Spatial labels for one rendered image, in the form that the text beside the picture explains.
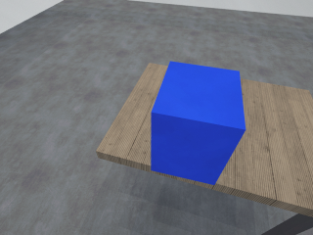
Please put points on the table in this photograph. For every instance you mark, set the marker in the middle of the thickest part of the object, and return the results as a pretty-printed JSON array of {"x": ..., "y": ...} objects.
[{"x": 272, "y": 164}]

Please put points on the carton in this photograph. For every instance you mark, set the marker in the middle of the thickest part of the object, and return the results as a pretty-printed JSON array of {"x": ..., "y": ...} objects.
[{"x": 197, "y": 121}]

